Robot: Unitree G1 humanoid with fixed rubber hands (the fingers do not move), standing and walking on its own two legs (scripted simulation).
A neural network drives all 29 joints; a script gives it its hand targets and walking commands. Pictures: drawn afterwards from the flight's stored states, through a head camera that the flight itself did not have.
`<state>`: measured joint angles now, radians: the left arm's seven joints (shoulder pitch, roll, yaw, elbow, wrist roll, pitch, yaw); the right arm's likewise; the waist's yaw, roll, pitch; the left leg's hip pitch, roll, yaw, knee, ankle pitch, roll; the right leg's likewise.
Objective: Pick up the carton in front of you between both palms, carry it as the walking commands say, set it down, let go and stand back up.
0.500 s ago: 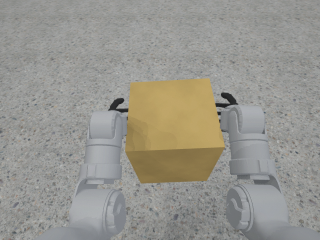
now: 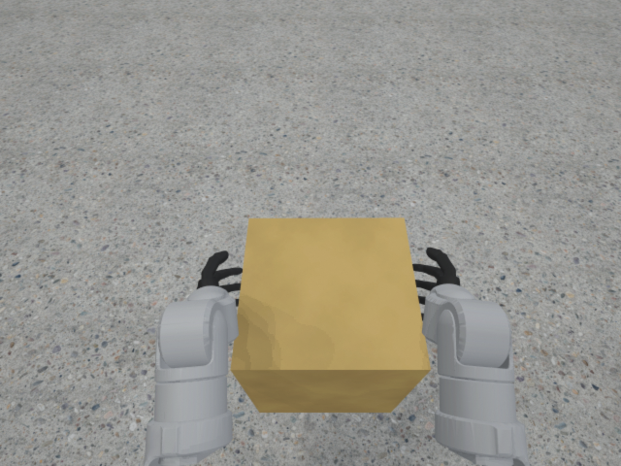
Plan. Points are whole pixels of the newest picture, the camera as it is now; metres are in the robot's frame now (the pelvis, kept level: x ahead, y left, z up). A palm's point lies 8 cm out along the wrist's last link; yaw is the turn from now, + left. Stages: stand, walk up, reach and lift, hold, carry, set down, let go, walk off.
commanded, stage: carry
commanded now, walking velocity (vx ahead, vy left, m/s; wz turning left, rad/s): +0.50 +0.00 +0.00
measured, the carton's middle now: (325, 323) +0.32 +0.00 -0.03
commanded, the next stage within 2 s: none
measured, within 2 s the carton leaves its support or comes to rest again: neither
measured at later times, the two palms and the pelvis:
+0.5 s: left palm (248, 184) +0.51 +0.13 +0.07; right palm (424, 179) +0.52 -0.16 +0.07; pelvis +0.23 -0.03 -0.01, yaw +2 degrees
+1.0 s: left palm (240, 172) +0.54 +0.14 +0.07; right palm (409, 165) +0.56 -0.14 +0.07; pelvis +0.26 -0.02 -0.02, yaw +3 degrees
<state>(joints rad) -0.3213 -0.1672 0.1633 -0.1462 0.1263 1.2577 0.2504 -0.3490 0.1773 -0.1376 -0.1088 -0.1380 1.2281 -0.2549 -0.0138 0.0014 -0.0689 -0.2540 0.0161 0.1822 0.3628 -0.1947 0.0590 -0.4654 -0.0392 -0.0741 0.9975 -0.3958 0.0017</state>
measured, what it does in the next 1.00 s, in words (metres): walks ahead: right foot, then left foot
